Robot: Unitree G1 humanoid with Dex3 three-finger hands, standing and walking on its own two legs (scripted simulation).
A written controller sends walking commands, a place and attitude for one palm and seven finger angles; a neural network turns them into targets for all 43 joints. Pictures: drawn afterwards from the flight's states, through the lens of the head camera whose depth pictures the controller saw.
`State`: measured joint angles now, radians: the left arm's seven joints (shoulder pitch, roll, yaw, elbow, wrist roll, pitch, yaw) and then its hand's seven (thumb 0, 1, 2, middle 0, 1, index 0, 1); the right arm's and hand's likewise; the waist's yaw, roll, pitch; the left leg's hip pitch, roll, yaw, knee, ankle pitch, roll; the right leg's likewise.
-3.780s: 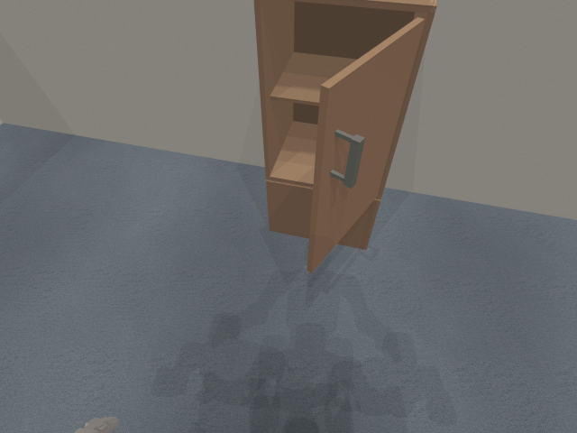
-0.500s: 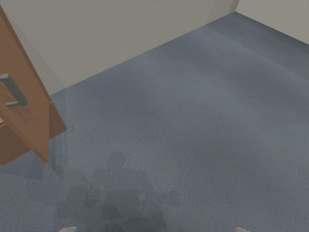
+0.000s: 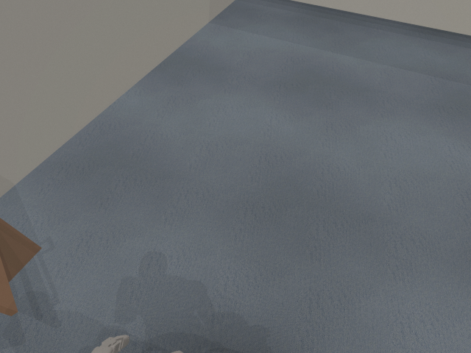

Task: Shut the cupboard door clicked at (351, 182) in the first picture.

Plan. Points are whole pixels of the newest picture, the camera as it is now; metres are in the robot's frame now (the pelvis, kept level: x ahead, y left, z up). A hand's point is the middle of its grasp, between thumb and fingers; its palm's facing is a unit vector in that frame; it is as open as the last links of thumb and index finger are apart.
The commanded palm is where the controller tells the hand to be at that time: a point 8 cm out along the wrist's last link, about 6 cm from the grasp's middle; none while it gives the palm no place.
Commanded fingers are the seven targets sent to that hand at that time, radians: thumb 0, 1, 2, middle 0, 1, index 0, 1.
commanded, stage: walk around to get in front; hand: left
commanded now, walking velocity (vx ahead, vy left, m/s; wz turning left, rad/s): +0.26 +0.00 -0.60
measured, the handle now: out of the picture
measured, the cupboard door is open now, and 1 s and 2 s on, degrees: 66 66 66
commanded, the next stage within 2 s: none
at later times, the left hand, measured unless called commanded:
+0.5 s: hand (118, 352) +0.14 +0.24 -0.17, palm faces -0.22 -0.96 -0.16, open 7.4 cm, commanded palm none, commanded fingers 0.00 0.90 0.90 -0.20 -0.30 -0.20 -0.30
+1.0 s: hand (247, 215) +0.45 -0.01 -0.17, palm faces -0.60 -0.79 -0.13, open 7.4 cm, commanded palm none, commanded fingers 0.00 0.90 0.90 -0.20 -0.30 -0.20 -0.30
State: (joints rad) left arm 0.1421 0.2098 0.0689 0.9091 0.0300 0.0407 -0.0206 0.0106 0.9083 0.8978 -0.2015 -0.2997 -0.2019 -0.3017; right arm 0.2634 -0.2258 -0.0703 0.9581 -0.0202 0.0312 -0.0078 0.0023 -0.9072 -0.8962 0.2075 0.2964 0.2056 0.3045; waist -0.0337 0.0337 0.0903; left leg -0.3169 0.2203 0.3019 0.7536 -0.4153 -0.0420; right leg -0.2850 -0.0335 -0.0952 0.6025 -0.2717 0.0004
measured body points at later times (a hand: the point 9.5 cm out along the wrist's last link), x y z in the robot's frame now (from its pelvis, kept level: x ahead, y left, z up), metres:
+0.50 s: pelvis +0.07 +0.05 +0.02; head +0.08 +0.08 +0.46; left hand +0.16 +0.29 -0.15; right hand +0.08 -0.22 -0.10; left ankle +0.10 +0.13 -0.72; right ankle +0.01 -0.09 -0.64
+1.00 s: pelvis +0.23 -0.06 -0.01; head +0.28 -0.08 +0.43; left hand +0.48 +0.03 -0.16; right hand -0.02 -0.13 -0.13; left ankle +0.11 +0.13 -0.68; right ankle +0.26 -0.16 -0.73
